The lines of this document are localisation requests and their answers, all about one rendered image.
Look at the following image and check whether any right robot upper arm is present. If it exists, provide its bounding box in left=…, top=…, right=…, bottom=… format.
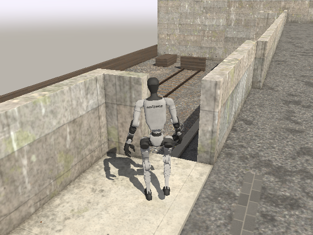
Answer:
left=164, top=97, right=178, bottom=124

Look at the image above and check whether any robot left forearm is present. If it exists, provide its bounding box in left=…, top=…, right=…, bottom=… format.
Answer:
left=126, top=120, right=136, bottom=144

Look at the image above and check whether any robot left shin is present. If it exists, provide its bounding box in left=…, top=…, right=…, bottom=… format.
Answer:
left=142, top=162, right=151, bottom=194

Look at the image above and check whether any robot left thigh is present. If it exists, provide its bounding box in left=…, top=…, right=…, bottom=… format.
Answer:
left=140, top=137, right=151, bottom=170

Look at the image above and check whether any right robot hand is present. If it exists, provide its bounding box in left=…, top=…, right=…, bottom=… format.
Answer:
left=172, top=134, right=182, bottom=145

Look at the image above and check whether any left robot hand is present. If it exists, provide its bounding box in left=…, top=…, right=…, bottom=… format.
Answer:
left=124, top=143, right=135, bottom=157

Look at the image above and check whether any robot right forearm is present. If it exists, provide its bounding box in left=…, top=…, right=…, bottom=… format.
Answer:
left=173, top=117, right=181, bottom=136

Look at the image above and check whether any left robot upper arm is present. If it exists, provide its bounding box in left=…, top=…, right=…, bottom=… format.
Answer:
left=132, top=99, right=144, bottom=127

